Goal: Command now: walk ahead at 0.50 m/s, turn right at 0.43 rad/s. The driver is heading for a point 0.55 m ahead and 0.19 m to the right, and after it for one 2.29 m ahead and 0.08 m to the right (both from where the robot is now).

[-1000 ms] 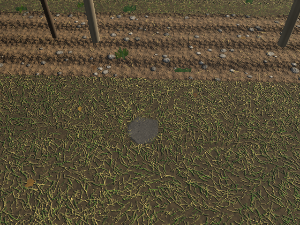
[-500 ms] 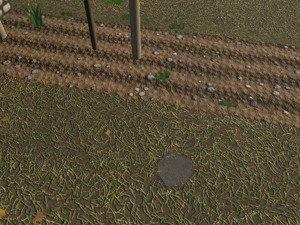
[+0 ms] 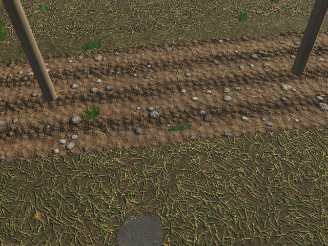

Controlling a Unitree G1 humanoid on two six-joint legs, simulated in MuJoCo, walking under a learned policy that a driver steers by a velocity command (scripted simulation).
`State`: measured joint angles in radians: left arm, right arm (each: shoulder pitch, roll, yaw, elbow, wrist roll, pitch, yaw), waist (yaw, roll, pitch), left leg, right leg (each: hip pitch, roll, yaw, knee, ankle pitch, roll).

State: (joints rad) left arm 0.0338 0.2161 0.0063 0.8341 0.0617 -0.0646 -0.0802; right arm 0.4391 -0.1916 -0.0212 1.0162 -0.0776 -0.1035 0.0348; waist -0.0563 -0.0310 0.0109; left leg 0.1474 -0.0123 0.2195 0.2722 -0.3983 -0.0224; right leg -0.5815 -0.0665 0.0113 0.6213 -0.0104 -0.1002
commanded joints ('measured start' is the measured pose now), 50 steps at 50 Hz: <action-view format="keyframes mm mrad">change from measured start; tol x64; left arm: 1 -44 113 53 -56 -6 -25 15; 5 650 221 97 137 -8 -46 47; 50 134 101 20 1 -71 33 41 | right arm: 1 71 -173 -36 -15 5 8 -10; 50 94 -78 -9 -146 137 84 -84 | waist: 1 42 79 94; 50 56 68 -366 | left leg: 1 -50 288 -37 55 804 187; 5 -843 -39 -90 903 -189 19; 22 102 -34 -148 511 84 39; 24 73 438 -788 292 1076 497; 41 -776 178 -276 371 -70 168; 46 -964 -25 -311 1643 -673 -37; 50 -913 112 -358 1442 -296 -76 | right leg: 1 102 72 -80 -25 -60 -25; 5 1110 -178 629 -260 -269 -279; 16 -63 65 205 -401 -190 -154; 25 -555 164 252 1125 -545 8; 36 -660 -88 17 169 238 126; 44 532 -14 -9 -360 639 19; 46 1262 -357 124 145 1596 -141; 50 696 -358 160 -79 808 -205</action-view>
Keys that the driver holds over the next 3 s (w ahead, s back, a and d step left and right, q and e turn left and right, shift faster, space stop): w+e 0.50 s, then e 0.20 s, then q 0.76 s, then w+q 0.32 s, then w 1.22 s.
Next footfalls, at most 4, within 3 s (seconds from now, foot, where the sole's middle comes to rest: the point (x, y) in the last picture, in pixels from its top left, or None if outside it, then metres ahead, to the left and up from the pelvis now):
0.04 right None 0.22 -0.12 -0.76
0.44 left None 0.32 0.06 -0.76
0.90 right None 0.56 -0.33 -0.93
1.36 left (183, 239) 0.61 -0.06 -0.93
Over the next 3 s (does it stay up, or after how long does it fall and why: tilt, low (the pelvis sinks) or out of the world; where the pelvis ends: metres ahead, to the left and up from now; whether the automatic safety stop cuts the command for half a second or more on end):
stays up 1.25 -0.13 -0.16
